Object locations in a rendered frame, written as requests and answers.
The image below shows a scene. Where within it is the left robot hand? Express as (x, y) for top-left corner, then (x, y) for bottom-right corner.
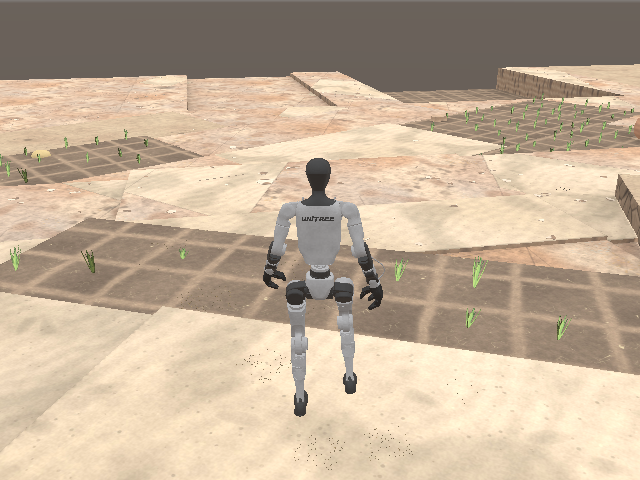
(263, 270), (286, 289)

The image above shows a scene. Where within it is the robot right upper arm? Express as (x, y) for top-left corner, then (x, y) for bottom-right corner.
(339, 201), (367, 258)

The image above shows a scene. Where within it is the robot right foot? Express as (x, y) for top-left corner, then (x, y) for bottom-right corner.
(343, 372), (357, 394)

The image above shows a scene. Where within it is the robot right forearm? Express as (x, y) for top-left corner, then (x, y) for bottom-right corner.
(358, 242), (380, 288)

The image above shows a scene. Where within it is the robot left upper arm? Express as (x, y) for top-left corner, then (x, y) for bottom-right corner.
(270, 201), (298, 256)

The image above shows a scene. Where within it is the robot left forearm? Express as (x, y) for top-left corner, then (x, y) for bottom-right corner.
(264, 241), (281, 275)

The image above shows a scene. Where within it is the right robot hand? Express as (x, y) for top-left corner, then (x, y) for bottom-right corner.
(360, 284), (383, 310)

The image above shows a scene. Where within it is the robot left shin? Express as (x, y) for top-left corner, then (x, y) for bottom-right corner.
(291, 337), (306, 403)

